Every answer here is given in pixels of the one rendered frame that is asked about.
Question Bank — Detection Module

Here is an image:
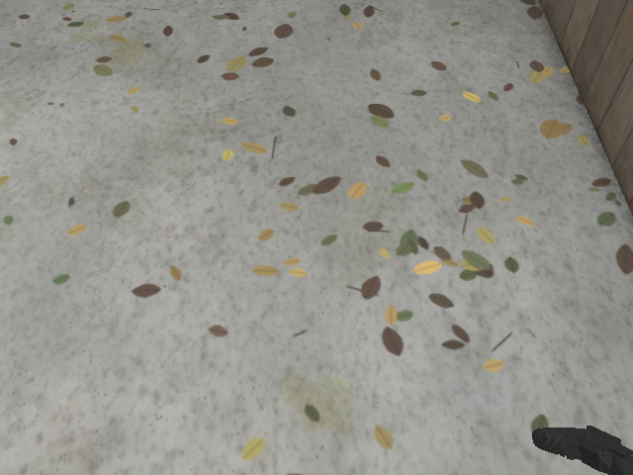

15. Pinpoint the right robot hand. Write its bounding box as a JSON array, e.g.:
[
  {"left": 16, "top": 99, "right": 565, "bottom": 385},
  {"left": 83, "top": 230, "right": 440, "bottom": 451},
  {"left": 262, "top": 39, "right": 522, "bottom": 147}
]
[{"left": 532, "top": 426, "right": 633, "bottom": 475}]

